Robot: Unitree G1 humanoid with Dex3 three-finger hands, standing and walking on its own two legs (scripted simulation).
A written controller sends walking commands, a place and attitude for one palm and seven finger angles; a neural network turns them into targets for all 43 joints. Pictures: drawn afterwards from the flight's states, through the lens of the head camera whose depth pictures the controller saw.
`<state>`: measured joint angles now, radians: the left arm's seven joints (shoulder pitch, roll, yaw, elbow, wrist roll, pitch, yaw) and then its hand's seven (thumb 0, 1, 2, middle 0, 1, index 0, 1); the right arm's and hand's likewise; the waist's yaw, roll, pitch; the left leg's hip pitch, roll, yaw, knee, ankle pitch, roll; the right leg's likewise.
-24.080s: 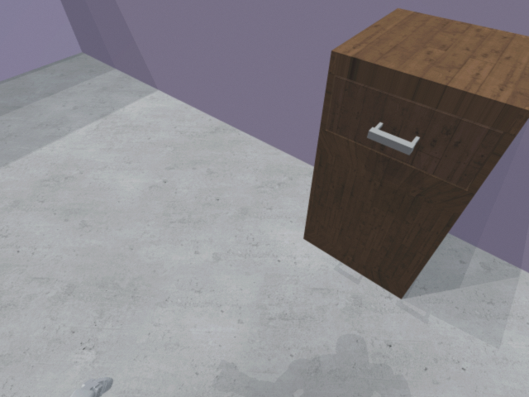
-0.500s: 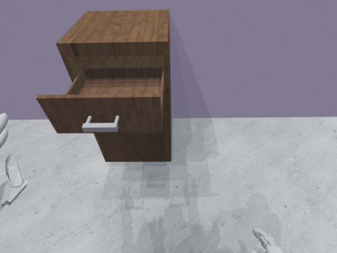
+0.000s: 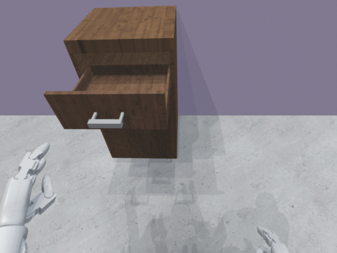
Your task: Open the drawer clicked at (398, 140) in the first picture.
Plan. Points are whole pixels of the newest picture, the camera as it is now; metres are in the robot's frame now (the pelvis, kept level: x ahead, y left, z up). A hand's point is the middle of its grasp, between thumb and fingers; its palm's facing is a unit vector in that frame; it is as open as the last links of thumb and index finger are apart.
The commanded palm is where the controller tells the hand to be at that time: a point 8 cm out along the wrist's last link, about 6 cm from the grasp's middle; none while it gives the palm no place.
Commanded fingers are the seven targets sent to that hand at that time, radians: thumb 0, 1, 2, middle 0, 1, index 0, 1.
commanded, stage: let the arm hang, fingers relaxed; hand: left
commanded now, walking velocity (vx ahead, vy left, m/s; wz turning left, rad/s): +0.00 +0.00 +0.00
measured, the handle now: (107, 119) +0.57 +0.26 -0.03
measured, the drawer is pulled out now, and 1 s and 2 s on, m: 0.30 0.30 0.30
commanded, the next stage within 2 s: look to check the result in 1.02 s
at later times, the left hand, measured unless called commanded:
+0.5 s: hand out of the picture -0.03 +0.22 -0.15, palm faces +0.01 -0.97 -0.25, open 7.3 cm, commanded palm none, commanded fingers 0.00 0.90 0.90 -0.20 -0.30 -0.20 -0.30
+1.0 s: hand out of the picture -0.01 +0.19 -0.15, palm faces -0.01 -0.98 -0.19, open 7.3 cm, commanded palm none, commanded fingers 0.00 0.90 0.90 -0.20 -0.30 -0.20 -0.30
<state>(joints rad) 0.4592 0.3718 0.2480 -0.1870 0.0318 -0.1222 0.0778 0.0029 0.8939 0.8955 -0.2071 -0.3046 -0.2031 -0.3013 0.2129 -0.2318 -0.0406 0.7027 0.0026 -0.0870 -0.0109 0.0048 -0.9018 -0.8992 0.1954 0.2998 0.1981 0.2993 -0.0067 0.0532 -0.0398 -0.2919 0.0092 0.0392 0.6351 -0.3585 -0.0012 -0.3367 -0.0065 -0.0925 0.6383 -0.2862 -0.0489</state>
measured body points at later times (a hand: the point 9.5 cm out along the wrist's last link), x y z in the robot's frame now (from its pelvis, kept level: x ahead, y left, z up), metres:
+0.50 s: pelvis -0.01 +0.03 +0.02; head +0.02 +0.02 +0.47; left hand -0.03 +0.27 -0.13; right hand -0.01 -0.21 -0.14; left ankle -0.01 +0.12 -0.72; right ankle +0.01 -0.09 -0.72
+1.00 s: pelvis -0.01 +0.03 +0.02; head +0.00 +0.02 +0.47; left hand -0.01 +0.24 -0.14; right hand -0.06 -0.17 -0.15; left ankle -0.01 +0.12 -0.72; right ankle +0.01 -0.09 -0.72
